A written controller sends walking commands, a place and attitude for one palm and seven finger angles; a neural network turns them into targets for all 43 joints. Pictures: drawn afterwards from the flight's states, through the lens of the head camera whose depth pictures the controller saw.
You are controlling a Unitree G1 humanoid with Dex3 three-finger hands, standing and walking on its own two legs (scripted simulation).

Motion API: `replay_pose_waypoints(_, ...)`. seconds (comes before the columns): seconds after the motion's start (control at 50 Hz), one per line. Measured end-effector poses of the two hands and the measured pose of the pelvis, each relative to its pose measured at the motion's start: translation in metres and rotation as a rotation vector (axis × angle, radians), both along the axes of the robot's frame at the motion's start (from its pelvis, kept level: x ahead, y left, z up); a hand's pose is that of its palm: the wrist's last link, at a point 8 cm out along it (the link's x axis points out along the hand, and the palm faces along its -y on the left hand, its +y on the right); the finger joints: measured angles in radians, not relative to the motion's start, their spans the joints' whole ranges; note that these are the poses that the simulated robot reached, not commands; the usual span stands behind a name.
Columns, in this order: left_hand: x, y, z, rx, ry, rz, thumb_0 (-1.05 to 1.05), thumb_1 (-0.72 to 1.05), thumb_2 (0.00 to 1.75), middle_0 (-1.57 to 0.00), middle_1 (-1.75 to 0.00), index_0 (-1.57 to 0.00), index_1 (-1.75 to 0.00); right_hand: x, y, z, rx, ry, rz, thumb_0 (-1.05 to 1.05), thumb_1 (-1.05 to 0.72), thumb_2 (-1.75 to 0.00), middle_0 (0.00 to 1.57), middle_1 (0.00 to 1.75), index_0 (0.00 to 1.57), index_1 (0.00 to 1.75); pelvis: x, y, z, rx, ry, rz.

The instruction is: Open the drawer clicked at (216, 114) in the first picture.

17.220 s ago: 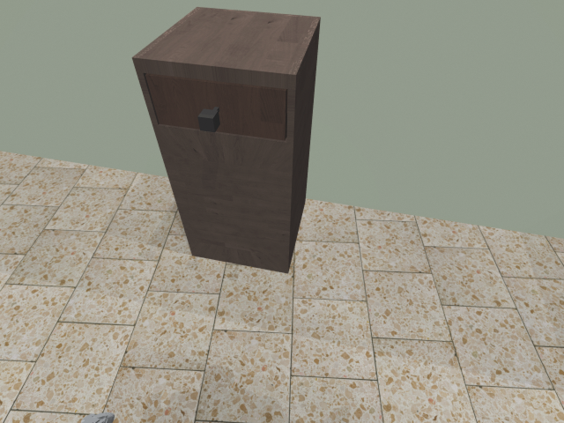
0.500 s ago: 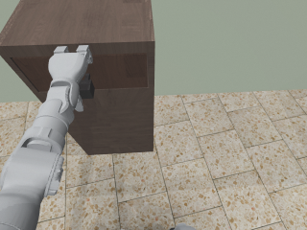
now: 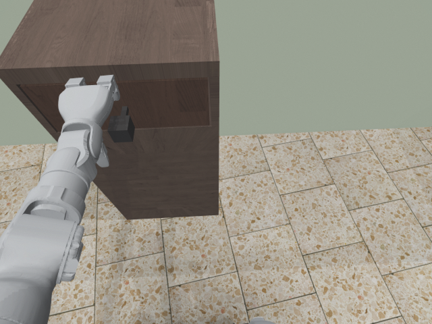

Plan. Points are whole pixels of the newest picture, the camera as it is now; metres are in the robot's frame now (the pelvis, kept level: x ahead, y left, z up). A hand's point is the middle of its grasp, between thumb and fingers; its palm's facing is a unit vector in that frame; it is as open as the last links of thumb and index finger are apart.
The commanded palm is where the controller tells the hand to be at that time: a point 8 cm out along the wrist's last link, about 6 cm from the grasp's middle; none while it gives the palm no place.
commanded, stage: lower the fingers behind the handle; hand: left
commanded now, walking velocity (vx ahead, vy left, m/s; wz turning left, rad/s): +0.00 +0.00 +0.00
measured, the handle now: (123, 121) +0.54 +0.19 +0.00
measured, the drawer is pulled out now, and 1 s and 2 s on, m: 0.00 0.00 0.00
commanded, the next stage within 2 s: close the thumb around the handle in 1.44 s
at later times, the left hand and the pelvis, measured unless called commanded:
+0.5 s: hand (105, 139) +0.48 +0.21 +0.02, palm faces -0.06 +0.01 -1.00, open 13.9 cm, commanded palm +0.47 +0.20 +0.08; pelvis +0.00 +0.01 -0.01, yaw -1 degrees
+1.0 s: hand (118, 141) +0.49 +0.19 -0.01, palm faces -0.06 -0.01 -1.00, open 13.8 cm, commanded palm +0.48 +0.19 +0.04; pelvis -0.02 +0.01 -0.02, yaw +0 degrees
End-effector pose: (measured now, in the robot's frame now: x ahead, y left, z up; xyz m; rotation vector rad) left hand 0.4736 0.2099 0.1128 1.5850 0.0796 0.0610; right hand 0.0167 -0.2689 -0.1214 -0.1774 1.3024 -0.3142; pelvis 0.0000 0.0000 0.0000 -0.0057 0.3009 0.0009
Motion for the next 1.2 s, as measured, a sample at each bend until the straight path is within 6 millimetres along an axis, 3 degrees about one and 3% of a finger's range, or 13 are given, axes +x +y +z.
replay_pose_waypoints(0.1,-0.001,0.002,-0.011,-0.015,0.096,0.014,0.00,-0.49,0.30,-0.32,-1.20,-0.32,-1.20,-0.001,-0.001,0.003,-0.010,0.017,0.001,0.01,-0.91,-0.90,0.20,0.30,0.20,0.29,0.002,0.001,0.001,-0.004,-0.001,0.009)
replay_pose_waypoints(0.28,0.002,-0.033,-0.019,-0.099,0.038,-0.181,0.00,-0.49,0.30,-0.32,-1.20,-0.32,-1.20,-0.005,0.000,0.005,-0.046,0.010,-0.015,0.01,-0.91,-0.90,0.20,0.30,0.20,0.29,0.004,0.007,-0.004,-0.009,0.012,-0.001)
replay_pose_waypoints(0.38,0.001,-0.020,-0.027,-0.052,-0.027,-0.089,0.00,-0.49,0.30,-0.32,-1.20,-0.32,-1.20,-0.012,0.008,-0.004,-0.007,0.020,-0.017,0.01,-0.91,-0.90,0.20,0.30,0.20,0.29,0.001,0.009,-0.009,-0.007,0.036,-0.013)
replay_pose_waypoints(0.5,-0.008,0.000,-0.039,-0.004,0.050,0.024,0.00,-0.49,0.30,-0.32,-1.20,-0.31,-1.19,-0.021,0.020,-0.010,0.035,0.047,-0.027,0.01,-0.91,-0.90,0.20,0.30,0.20,0.29,-0.003,0.010,-0.008,-0.009,0.031,-0.008)
replay_pose_waypoints(0.62,-0.003,-0.014,-0.034,-0.027,0.091,-0.063,0.00,-0.49,0.30,-0.32,-1.20,-0.29,-1.19,-0.027,0.018,-0.004,-0.002,0.054,-0.025,0.01,-0.90,-0.90,0.20,0.30,0.20,0.30,-0.006,0.009,-0.008,-0.013,0.024,0.010)
replay_pose_waypoints(0.72,0.001,-0.031,-0.041,-0.068,0.068,-0.130,0.00,-0.49,0.30,-0.32,-1.21,-0.30,-1.19,-0.035,0.010,-0.003,-0.033,0.053,-0.031,0.01,-0.90,-0.90,0.20,0.30,0.20,0.30,-0.008,0.010,-0.012,-0.013,0.042,0.000)
replay_pose_waypoints(0.88,-0.002,-0.015,-0.065,-0.009,0.050,-0.047,0.00,-0.49,0.30,-0.32,-1.22,-0.31,-1.20,-0.048,0.008,-0.013,-0.021,0.085,-0.030,0.01,-0.91,-0.90,0.20,0.30,0.20,0.29,-0.015,0.009,-0.021,-0.011,0.080,-0.007)
replay_pose_waypoints(1.2,0.005,-0.018,-0.066,-0.035,0.073,-0.051,0.00,-0.49,0.30,-0.32,-1.20,-0.31,-1.20,-0.058,0.011,-0.014,-0.024,0.102,-0.051,0.01,-0.90,-0.90,0.20,0.30,0.20,0.29,-0.015,0.007,-0.025,-0.018,0.096,-0.006)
